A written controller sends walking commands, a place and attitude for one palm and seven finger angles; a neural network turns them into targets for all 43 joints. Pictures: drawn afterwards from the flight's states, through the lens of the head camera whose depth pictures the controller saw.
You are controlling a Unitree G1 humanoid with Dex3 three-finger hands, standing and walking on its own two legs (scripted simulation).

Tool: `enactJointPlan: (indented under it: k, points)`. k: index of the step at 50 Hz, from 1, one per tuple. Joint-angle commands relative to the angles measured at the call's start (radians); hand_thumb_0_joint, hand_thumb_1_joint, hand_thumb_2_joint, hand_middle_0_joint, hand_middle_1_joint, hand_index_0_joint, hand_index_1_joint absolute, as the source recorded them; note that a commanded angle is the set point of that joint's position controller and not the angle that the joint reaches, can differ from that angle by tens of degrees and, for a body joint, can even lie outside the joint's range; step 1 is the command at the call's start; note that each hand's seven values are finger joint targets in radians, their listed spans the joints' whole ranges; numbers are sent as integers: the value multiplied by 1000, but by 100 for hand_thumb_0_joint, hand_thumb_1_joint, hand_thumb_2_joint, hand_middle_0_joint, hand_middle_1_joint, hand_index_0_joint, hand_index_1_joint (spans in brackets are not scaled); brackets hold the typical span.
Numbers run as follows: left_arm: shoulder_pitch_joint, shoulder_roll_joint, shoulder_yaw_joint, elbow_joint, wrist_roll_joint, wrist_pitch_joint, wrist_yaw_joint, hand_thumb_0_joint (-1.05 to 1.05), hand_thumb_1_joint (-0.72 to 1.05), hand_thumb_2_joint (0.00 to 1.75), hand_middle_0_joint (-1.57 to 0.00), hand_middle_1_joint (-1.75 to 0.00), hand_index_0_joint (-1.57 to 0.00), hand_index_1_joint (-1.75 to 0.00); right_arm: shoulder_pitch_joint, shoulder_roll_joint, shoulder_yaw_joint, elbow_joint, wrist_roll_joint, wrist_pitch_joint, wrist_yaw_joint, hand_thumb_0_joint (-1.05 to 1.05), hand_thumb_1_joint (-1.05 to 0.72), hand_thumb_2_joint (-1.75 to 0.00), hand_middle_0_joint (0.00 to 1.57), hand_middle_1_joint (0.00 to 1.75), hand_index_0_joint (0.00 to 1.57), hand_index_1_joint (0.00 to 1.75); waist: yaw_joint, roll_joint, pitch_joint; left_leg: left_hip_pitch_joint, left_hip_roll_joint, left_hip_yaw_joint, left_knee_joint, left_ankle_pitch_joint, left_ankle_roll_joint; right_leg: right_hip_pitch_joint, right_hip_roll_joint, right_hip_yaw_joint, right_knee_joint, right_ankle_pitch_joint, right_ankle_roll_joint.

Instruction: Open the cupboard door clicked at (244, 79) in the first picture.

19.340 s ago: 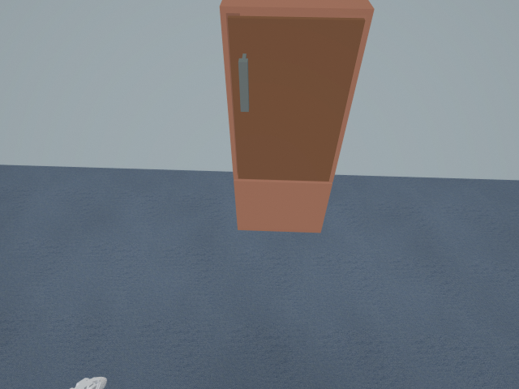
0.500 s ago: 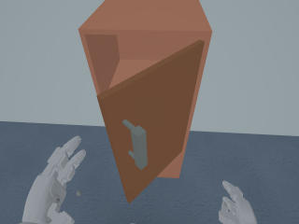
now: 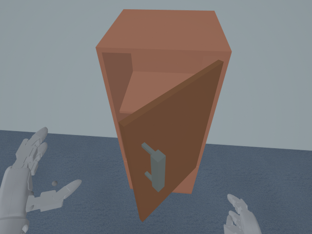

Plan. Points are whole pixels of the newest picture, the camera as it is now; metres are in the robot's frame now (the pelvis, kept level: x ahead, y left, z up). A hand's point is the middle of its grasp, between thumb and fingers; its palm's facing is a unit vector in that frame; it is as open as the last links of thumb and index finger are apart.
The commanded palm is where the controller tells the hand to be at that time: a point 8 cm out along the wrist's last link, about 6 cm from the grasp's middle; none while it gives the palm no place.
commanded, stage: draw the hand back to the body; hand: left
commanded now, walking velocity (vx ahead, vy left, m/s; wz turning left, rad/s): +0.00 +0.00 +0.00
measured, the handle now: (152, 167) +0.28 +0.05 +0.04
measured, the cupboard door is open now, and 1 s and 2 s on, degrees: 49 49 49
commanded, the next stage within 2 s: step back with the hand held close in 0.64 s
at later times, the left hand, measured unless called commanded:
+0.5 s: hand (48, 166) +0.20 +0.23 +0.16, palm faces +0.42 -0.82 -0.40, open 7.6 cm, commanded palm +0.14 +0.28 +0.18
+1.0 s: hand (57, 165) +0.20 +0.22 +0.16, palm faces +0.36 -0.80 -0.48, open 7.4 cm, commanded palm +0.14 +0.26 +0.19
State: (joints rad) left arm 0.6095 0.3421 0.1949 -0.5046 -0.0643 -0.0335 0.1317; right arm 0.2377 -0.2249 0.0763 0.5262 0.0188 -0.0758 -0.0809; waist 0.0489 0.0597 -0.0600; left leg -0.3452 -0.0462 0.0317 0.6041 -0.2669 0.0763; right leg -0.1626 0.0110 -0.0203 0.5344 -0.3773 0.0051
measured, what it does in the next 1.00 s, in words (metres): stands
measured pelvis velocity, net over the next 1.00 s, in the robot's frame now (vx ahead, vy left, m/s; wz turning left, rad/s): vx -0.01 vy -0.04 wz -0.02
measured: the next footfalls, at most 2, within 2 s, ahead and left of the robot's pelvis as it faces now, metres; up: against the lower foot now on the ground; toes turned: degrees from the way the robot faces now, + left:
left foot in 1.66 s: -0.04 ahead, +0.09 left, +0.00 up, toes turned +0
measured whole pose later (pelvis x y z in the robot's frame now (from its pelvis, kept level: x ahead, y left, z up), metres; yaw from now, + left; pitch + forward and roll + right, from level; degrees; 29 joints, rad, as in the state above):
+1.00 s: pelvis -0.01 -0.04 +0.01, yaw -1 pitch +0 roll -1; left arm 0.52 0.39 0.37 -0.45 -0.07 -0.09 0.10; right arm 0.14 -0.26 -0.01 0.55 0.02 0.05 -0.07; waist 0.02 0.06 0.03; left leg -0.27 0.01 0.02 0.46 -0.18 0.02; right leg -0.09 0.06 -0.02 0.38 -0.28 -0.03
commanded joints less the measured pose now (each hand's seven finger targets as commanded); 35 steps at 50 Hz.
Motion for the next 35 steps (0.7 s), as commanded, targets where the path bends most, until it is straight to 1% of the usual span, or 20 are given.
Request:
enactJointPlan:
  k: [1, 3, 4, 5, 7, 8, 9, 12, 13, 14, 17, 20, 23, 24, 27, 28, 29, 31, 32, 35]
  points:
    - [-62, 129, 132, -189, 2, -66, 14, 0, 48, 72, -19, -30, -19, -30, -130, -115, -65, -144, -4, -60, -4, 0, -90, -90, 20, 30, 20, 30, 3, 5, -28, 241, 98, -131, -177, 209, -75, -107, 8, -19, -116, 197, -34]
    - [-71, 158, 173, -173, -1, -67, 16, 0, 55, 75, -19, -30, -19, -30, -136, -119, -69, -132, -7, -57, -2, 0, -90, -90, 20, 30, 20, 30, 10, -14, -37, 249, 96, -124, -186, 237, -74, -73, 9, -18, -134, 218, -37]
    - [-73, 151, 178, -167, -5, -66, 15, 0, 58, 76, -19, -30, -19, -30, -138, -116, -69, -132, -7, -53, -1, 0, -90, -90, 20, 30, 20, 30, 10, -17, -30, 255, 95, -117, -191, 259, -75, -67, 7, -19, -138, 231, -35]
    - [-94, 165, 194, -177, -6, -67, 13, 0, 62, 78, -19, -30, -19, -30, -139, -118, -72, -130, -6, -50, -1, 0, -90, -90, 20, 30, 20, 30, 11, -12, -46, 272, 94, -113, -192, 268, -74, -61, 8, -16, -146, 238, -33]
    - [-127, 181, 221, -181, -6, -72, 14, 0, 69, 81, -19, -30, -19, -30, -143, -116, -74, -119, -6, -48, 1, 0, -90, -90, 20, 30, 20, 30, 10, 17, -42, 284, 91, -104, -199, 270, -74, -51, 8, -14, -161, 245, -34]
    - [-144, 205, 245, -186, -5, -73, 16, 0, 73, 82, -19, -30, -19, -30, -146, -119, -75, -114, -8, -48, 1, 0, -90, -90, 20, 30, 20, 30, 14, 48, -50, 287, 89, -102, -203, 280, -75, -30, 6, -13, -167, 254, -37]
    - [-146, 201, 251, -176, -9, -72, 16, 0, 76, 84, -19, -30, -19, -30, -146, -115, -75, -110, -7, -47, 1, 0, -90, -90, 20, 30, 20, 30, 13, 52, -45, 293, 88, -99, -203, 286, -74, -33, 4, -12, -170, 260, -35]
    - [-192, 216, 278, -163, -13, -76, 17, 0, 87, 88, -20, -30, -20, -30, -149, -117, -79, -97, -8, -46, 2, 0, -90, -90, 20, 30, 20, 30, 11, 56, -41, 308, 86, -96, -213, 277, -72, -29, 7, -12, -186, 263, -34]
    - [-202, 226, 292, -142, -15, -74, 17, 0, 90, 90, -20, -30, -20, -30, -153, -120, -81, -92, -8, -44, 1, 0, -90, -90, 20, 30, 20, 30, 13, 25, -30, 298, 82, -88, -213, 271, -66, -18, 8, -11, -198, 274, -35]
    - [-174, 188, 264, -114, -18, -73, 12, 0, 90, 90, -20, -30, -20, -30, -154, -117, -83, -92, -8, -42, 3, 0, -90, -90, 20, 30, 20, 30, 9, 10, -18, 304, 82, -82, -213, 276, -62, -25, 7, -11, -198, 281, -32]
    - [-161, 150, 224, -92, -21, -69, -2, 0, 90, 90, -20, -30, -20, -30, -157, -124, -89, -92, -6, -34, 12, 0, -90, -90, 20, 30, 20, 30, 7, 6, -6, 314, 81, -80, -224, 264, -58, -28, 8, -10, -209, 271, -28]
    - [-174, 170, 234, -90, -22, -71, -3, 0, 90, 90, -20, -30, -20, -30, -168, -128, -93, -94, -8, -29, 10, 0, -90, -90, 20, 30, 20, 30, 9, -36, 1, 305, 75, -74, -231, 227, -49, -22, 6, -6, -223, 265, -25]
    - [-193, 219, 270, -127, -20, -85, 2, 0, 90, 90, -20, -30, -20, -30, -174, -122, -93, -90, -9, -31, 4, 0, -90, -90, 20, 30, 20, 30, 18, -12, -33, 311, 64, -59, -222, 232, -44, 11, 0, 1, -230, 288, -28]
    - [-202, 220, 273, -150, -21, -90, 2, 0, 90, 90, -20, -30, -20, -30, -182, -117, -94, -90, -8, -36, 1, 0, -90, -90, 20, 30, 20, 30, 18, 0, -45, 321, 62, -52, -212, 245, -42, 7, -3, 6, -231, 309, -25]
    - [-189, 221, 280, -143, -24, -94, 2, 0, 90, 90, -20, -30, -20, -30, -185, -110, -90, -83, -10, -43, -2, 0, -90, -90, 20, 30, 20, 30, 19, 10, -23, 326, 55, -41, -203, 252, -40, -2, -5, 9, -242, 333, -23]
    - [-199, 230, 283, -143, -24, -94, 2, 0, 90, 90, -20, -30, -20, -30, -184, -112, -90, -79, -10, -41, -3, 0, -90, -90, 20, 30, 20, 30, 18, -7, -23, 318, 53, -42, -201, 252, -39, 10, -7, 9, -246, 339, -24]
    - [-197, 213, 273, -138, -24, -95, 1, 0, 90, 90, -20, -30, -20, -30, -191, -109, -91, -76, -9, -44, -4, 0, -90, -90, 20, 30, 20, 30, 16, 11, -4, 326, 53, -36, -197, 257, -38, -8, -6, 14, -251, 349, -22]
    - [-184, 191, 256, -107, -26, -92, -4, 0, 90, 90, -20, -30, -20, -30, -188, -108, -90, -71, -8, -41, -4, 0, -90, -90, 20, 30, 20, 30, 13, 18, 25, 326, 52, -31, -199, 248, -38, -23, -6, 13, -258, 341, -20]
    - [-181, 191, 258, -95, -29, -91, -4, 0, 90, 90, -20, -30, -20, -30, -186, -109, -91, -70, -9, -41, -3, 0, -90, -90, 20, 30, 20, 30, 12, -5, 32, 321, 53, -34, -204, 244, -37, -21, -5, 11, -257, 339, -19]
    - [-176, 181, 249, -74, -33, -93, -10, 0, 90, 90, -20, -30, -20, -30, -190, -111, -97, -69, -8, -37, -4, 0, -90, -90, 20, 30, 20, 30, 13, -26, 30, 324, 54, -27, -204, 241, -33, -18, -9, 18, -261, 346, -14]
